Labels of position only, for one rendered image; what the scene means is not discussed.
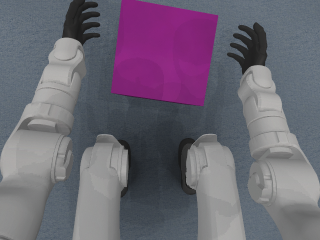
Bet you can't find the robot right forearm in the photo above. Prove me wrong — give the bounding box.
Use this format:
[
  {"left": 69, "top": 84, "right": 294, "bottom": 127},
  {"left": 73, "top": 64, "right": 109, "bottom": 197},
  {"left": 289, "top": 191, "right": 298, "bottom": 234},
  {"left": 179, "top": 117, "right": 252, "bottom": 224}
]
[{"left": 237, "top": 65, "right": 320, "bottom": 200}]

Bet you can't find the right robot thigh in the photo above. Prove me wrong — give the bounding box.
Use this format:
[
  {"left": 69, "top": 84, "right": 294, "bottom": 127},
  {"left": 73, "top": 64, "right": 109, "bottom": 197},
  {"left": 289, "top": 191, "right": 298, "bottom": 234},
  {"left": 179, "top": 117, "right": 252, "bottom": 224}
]
[{"left": 186, "top": 142, "right": 246, "bottom": 240}]

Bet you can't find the robot left hand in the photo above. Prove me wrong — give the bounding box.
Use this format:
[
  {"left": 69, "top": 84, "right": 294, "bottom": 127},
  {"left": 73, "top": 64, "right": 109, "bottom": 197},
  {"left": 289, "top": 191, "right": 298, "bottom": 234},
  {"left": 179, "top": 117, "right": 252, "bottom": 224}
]
[{"left": 62, "top": 0, "right": 101, "bottom": 47}]

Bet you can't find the right robot shin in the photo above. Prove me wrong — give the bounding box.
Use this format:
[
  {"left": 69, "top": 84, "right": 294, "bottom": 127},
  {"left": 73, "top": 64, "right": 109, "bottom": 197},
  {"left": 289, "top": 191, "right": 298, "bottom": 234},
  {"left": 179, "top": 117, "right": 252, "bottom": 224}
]
[{"left": 185, "top": 134, "right": 236, "bottom": 189}]

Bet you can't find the robot left forearm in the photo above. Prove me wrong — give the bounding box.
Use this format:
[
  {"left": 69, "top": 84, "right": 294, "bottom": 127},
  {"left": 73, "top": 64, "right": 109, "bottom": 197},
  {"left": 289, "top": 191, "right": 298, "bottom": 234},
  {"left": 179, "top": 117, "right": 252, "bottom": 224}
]
[{"left": 0, "top": 37, "right": 87, "bottom": 176}]

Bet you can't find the robot right upper arm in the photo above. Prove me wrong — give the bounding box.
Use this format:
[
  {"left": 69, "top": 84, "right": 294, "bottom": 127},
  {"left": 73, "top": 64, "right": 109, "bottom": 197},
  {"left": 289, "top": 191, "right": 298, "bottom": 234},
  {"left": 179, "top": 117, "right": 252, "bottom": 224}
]
[{"left": 247, "top": 158, "right": 320, "bottom": 240}]

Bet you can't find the robot left upper arm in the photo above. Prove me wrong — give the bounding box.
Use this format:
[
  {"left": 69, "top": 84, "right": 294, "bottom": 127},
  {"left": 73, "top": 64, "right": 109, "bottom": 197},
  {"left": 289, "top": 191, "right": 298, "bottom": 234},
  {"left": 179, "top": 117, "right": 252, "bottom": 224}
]
[{"left": 0, "top": 129, "right": 74, "bottom": 240}]

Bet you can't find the robot right hand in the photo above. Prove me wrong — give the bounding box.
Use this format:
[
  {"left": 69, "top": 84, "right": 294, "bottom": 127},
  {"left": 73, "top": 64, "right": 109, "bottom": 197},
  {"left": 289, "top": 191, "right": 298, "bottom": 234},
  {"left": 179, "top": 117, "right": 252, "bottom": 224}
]
[{"left": 227, "top": 22, "right": 268, "bottom": 75}]

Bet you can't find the carton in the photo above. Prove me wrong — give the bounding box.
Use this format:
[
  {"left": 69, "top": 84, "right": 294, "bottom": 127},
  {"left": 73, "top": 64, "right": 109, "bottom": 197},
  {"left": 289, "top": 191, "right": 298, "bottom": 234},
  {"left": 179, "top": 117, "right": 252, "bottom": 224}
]
[{"left": 111, "top": 0, "right": 218, "bottom": 106}]

